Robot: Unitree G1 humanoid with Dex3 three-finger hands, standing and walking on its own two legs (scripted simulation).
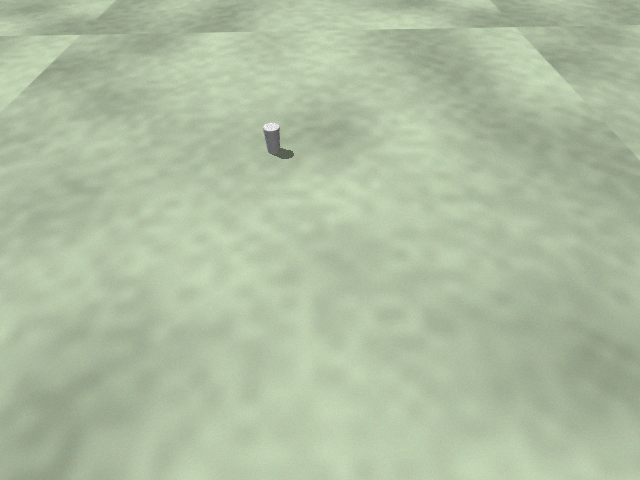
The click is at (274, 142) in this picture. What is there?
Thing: tapered cup
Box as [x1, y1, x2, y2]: [263, 123, 279, 153]
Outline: 267,123 263,126 266,145 270,153 275,153 279,150 278,125 276,123
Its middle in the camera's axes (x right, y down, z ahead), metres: -0.27 -0.54 +2.10
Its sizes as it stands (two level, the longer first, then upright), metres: 0.085 0.085 0.145
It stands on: the floor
